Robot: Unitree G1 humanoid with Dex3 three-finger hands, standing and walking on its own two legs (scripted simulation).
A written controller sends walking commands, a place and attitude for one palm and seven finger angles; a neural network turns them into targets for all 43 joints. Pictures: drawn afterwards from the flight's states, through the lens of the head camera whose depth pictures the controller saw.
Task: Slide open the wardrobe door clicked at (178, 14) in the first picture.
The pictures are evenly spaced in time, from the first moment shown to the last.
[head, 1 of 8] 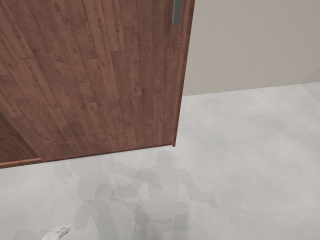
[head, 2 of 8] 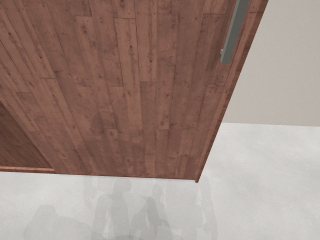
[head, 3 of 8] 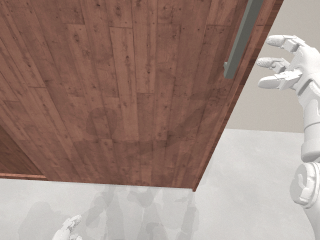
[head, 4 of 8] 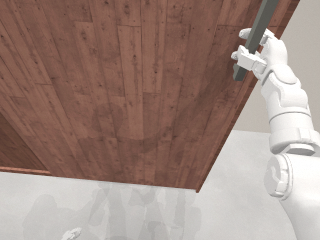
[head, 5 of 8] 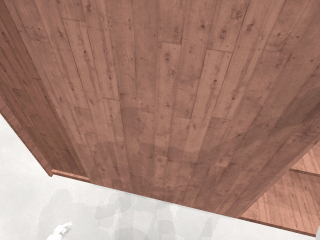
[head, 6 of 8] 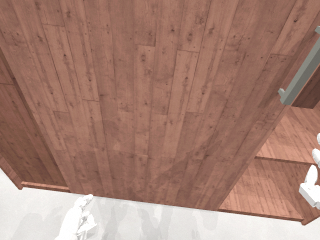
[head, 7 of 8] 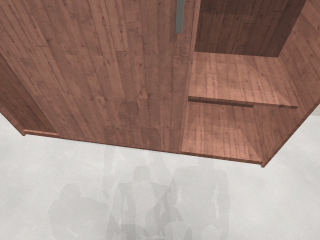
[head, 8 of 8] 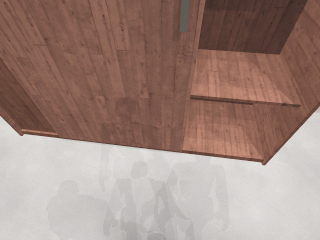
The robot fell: no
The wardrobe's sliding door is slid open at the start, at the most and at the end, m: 0.00 0.60 0.56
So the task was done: yes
